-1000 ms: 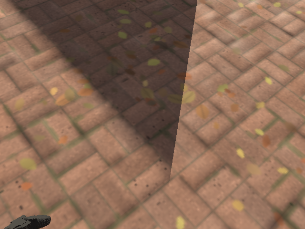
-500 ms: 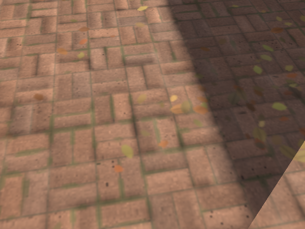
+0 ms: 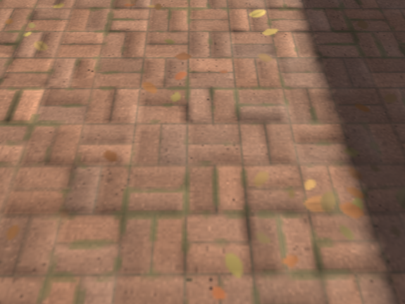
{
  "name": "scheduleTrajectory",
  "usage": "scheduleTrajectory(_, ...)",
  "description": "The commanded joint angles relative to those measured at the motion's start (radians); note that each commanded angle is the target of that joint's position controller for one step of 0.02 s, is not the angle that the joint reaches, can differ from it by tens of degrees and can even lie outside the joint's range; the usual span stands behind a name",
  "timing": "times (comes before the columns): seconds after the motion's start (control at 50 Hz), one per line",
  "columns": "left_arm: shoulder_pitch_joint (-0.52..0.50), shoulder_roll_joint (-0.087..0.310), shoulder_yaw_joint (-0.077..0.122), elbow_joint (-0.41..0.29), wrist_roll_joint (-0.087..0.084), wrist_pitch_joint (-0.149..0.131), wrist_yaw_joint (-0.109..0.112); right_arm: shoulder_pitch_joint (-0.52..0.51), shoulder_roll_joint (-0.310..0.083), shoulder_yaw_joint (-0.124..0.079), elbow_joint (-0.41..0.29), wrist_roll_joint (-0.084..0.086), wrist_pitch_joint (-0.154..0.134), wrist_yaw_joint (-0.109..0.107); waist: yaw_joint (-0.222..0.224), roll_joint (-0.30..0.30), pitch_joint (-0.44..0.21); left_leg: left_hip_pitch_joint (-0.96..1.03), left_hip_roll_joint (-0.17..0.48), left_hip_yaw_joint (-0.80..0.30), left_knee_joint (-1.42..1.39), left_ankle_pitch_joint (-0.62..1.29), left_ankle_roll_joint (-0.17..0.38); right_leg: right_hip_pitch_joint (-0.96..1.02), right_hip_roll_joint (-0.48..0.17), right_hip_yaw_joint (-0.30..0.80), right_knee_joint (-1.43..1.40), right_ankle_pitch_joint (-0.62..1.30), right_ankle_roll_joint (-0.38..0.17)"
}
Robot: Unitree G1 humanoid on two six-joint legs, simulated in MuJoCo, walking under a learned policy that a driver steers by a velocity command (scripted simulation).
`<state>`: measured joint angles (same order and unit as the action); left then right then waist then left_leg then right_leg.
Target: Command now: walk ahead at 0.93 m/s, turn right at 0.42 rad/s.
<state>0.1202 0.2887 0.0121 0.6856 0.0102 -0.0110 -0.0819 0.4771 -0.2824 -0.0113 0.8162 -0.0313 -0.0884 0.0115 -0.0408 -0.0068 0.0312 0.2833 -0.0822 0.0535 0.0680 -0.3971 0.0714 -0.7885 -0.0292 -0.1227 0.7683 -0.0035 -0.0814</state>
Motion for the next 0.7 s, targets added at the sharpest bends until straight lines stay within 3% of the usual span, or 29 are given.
scheduleTrajectory(0.02,-0.005,0.085,0.015,-0.042,-0.005,-0.011,0.011,-0.062,-0.195,-0.048,-0.036,-0.014,-0.022,-0.029,0.083,0.115,-0.013,-0.144,0.268,0.094,0.121,1.445,-0.016,0.316,0.113,-0.076,-0.041,-0.008,-0.066)
scheduleTrajectory(0.04,0.134,0.12,0.028,-0.003,-0.006,-0.008,0.019,-0.092,-0.219,-0.059,-0.04,-0.03,-0.008,-0.039,0.157,0.143,-0.094,-0.109,0.28,0.102,0.297,1.61,-0.027,0.427,0.15,-0.076,-0.022,-0.07,-0.084)
scheduleTrajectory(0.06,0.337,0.161,0.048,0.061,-0.006,-0.005,0.029,-0.135,-0.241,-0.069,-0.05,-0.042,0.01,-0.047,0.25,0.154,-0.18,-0.13,0.286,0.099,0.546,1.675,-0.028,0.593,0.181,-0.064,-0.005,-0.152,-0.102)
scheduleTrajectory(0.08,0.542,0.198,0.071,0.125,-0.001,-0.006,0.038,-0.2,-0.257,-0.076,-0.062,-0.035,0.023,-0.047,0.364,0.112,-0.219,-0.254,0.251,0.112,0.905,1.545,-0.026,0.791,0.162,0.003,-0.108,-0.198,-0.136)
scheduleTrajectory(0.1,0.574,0.243,0.092,0.154,0.001,0.002,0.055,-0.252,-0.139,-0.044,-0.075,-0.035,0.007,-0.027,0.334,-0.061,-0.155,-0.557,0.085,0.091,1.32,0.66,-0.016,0.918,0.062,0.197,-0.123,-0.344,-0.168)
scheduleTrajectory(0.12,0.408,0.302,0.104,0.117,0.01,0.008,0.062,-0.149,-0.012,-0.011,-0.154,-0.011,-0.016,0.002,0.117,-0.363,-0.187,-1.045,-0.081,-0.068,1.623,-0.064,-0.07,1.105,-0.156,0.85,-0.332,-0.472,-0.365)
scheduleTrajectory(0.14,0.327,0.26,0.107,0.071,-0.002,0.004,0.058,-0.191,-0.083,-0.001,-0.171,-0.022,-0.041,0.0,0.139,-0.171,-0.191,-1.105,-0.014,-0.201,1.594,0.03,-0.034,1.065,-0.196,1.032,-0.524,-0.582,-0.368)
scheduleTrajectory(0.16,0.318,0.205,0.098,0.08,-0.004,-0.002,0.062,-0.232,-0.129,-0.004,-0.172,-0.023,-0.053,0.004,0.111,-0.024,-0.11,-1.081,0.048,-0.214,1.502,0.112,-0.025,0.937,-0.194,0.958,-0.563,-0.631,-0.331)
scheduleTrajectory(0.18,0.311,0.159,0.087,0.095,0.0,-0.009,0.062,-0.263,-0.13,0.001,-0.171,-0.029,-0.054,0.001,0.074,0.092,-0.028,-1.026,0.093,-0.196,1.385,0.141,-0.026,0.784,-0.161,0.865,-0.579,-0.552,-0.287)
scheduleTrajectory(0.22,0.288,0.136,0.071,0.108,0.001,-0.034,0.071,-0.284,-0.101,0.016,-0.188,-0.056,-0.014,-0.001,0.009,0.099,0.056,-0.943,0.14,-0.178,1.264,0.113,-0.069,0.563,-0.072,0.686,-0.585,-0.381,-0.259)
scheduleTrajectory(0.26,0.292,0.15,0.072,0.107,-0.007,-0.059,0.069,-0.324,-0.078,0.03,-0.21,-0.061,0.021,0.002,-0.002,0.077,0.09,-0.915,0.172,-0.128,1.127,0.1,-0.104,0.437,-0.013,0.576,-0.611,-0.297,-0.258)
scheduleTrajectory(0.32,0.314,0.158,0.08,0.107,-0.017,-0.068,0.073,-0.529,-0.053,0.049,-0.292,-0.034,0.02,0.019,0.068,0.035,0.134,-0.858,0.165,-0.055,0.803,0.336,-0.138,0.356,0.049,0.494,-0.65,-0.096,-0.21)
scheduleTrajectory(0.36,0.361,0.169,0.089,0.122,-0.027,-0.066,0.07,-0.596,-0.028,0.056,-0.313,-0.018,0.017,0.023,0.126,-0.005,0.093,-0.797,0.125,-0.026,0.635,0.492,-0.132,0.427,0.059,0.482,-0.624,0.106,-0.158)
scheduleTrajectory(0.42,0.391,0.195,0.1,0.137,-0.025,-0.064,0.075,-0.625,-0.05,0.048,-0.331,-0.007,0.009,0.014,0.155,-0.045,0.028,-0.757,0.081,-0.033,0.508,0.525,-0.107,0.616,0.028,0.498,-0.543,0.36,-0.123)
scheduleTrajectory(0.46,0.354,0.223,0.108,0.128,-0.021,-0.067,0.085,-0.537,-0.097,0.027,-0.309,-0.007,0.004,-0.001,0.103,-0.055,-0.055,-0.577,0.037,-0.051,0.433,0.45,-0.089,0.677,0.027,0.506,-0.398,0.583,-0.079)
scheduleTrajectory(0.48,0.322,0.26,0.116,0.119,-0.011,-0.07,0.084,-0.407,-0.153,0.002,-0.276,0.002,0.0,-0.015,0.03,-0.066,-0.147,-0.425,0.028,-0.074,0.444,0.362,-0.08,0.689,0.022,0.517,-0.237,0.649,-0.058)
scheduleTrajectory(0.5,0.249,0.283,0.122,0.103,-0.006,-0.077,0.079,-0.199,-0.201,-0.024,-0.222,0.009,-0.005,-0.031,-0.096,-0.066,-0.237,-0.212,0.07,-0.095,0.443,0.297,-0.069,0.618,0.046,0.508,-0.021,0.589,-0.047)
scheduleTrajectory(0.52,0.217,0.19,0.099,0.079,0.001,-0.092,0.077,0.03,-0.271,-0.058,-0.178,-0.013,-0.009,-0.055,-0.179,0.018,-0.356,0.028,0.242,-0.243,0.479,-0.01,-0.041,0.476,0.084,0.445,0.281,0.296,-0.048)
scheduleTrajectory(0.54,0.349,0.001,0.05,0.038,-0.048,-0.088,0.081,0.019,-0.321,-0.072,-0.174,-0.064,-0.009,-0.054,-0.053,0.326,-0.477,0.264,0.575,-0.754,0.357,-0.222,0.052,0.158,0.177,0.324,0.594,-0.546,-0.024)
scheduleTrajectory(0.56,0.313,0.089,0.044,0.022,-0.034,-0.07,0.085,-0.066,-0.291,-0.085,-0.18,-0.039,0.005,-0.043,-0.047,0.318,-0.465,0.168,0.555,-0.95,0.222,-0.415,0.088,0.052,0.11,0.257,0.674,-0.428,-0.038)
scheduleTrajectory(0.58,0.204,0.147,0.058,0.032,-0.008,-0.055,0.081,-0.167,-0.181,-0.063,-0.19,-0.028,0.007,-0.038,-0.049,0.173,-0.279,-0.002,0.479,-0.749,0.203,-0.385,0.064,0.028,0.049,0.235,0.634,-0.306,-0.037)
scheduleTrajectory(0.6,0.156,0.149,0.062,0.028,0.006,-0.045,0.067,-0.191,-0.128,-0.051,-0.17,-0.026,0.006,-0.032,-0.036,0.072,-0.176,-0.129,0.439,-0.587,0.209,-0.187,0.05,0.043,0.016,0.22,0.592,-0.26,-0.03)
scheduleTrajectory(0.62,0.118,0.134,0.061,0.019,0.014,-0.034,0.051,-0.171,-0.11,-0.046,-0.142,-0.03,0.004,-0.032,-0.027,0.048,-0.122,-0.204,0.403,-0.465,0.197,-0.036,0.034,0.054,-0.01,0.216,0.571,-0.258,-0.025)
scheduleTrajectory(0.64,0.111,0.102,0.055,0.002,0.023,-0.02,0.035,-0.139,-0.089,-0.039,-0.107,-0.025,-0.003,-0.032,-0.006,0.075,-0.076,-0.271,0.381,-0.373,0.18,0.043,0.026,0.06,-0.031,0.213,0.561,-0.258,-0.019)
scheduleTrajectory(0.66,0.087,0.071,0.045,-0.016,0.025,-0.007,0.027,-0.111,-0.063,-0.033,-0.073,-0.015,-0.013,-0.025,0.005,0.094,-0.045,-0.301,0.371,-0.308,0.169,0.12,0.016,0.044,-0.053,0.208,0.56,-0.261,-0.018)
scheduleTrajectory(0.7,0.03,0.037,0.028,-0.064,0.025,0.012,0.015,-0.098,-0.048,-0.031,-0.038,0.006,-0.03,-0.011,0.03,0.095,-0.01,-0.33,0.37,-0.187,0.135,0.252,-0.002,-0.014,-0.082,0.193,0.55,-0.24,-0.015)
